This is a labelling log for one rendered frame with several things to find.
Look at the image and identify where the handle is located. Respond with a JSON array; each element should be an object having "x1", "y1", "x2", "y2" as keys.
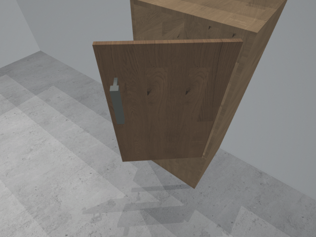
[{"x1": 110, "y1": 78, "x2": 125, "y2": 124}]

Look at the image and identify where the cupboard door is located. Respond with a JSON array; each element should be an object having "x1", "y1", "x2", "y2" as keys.
[{"x1": 92, "y1": 39, "x2": 243, "y2": 162}]

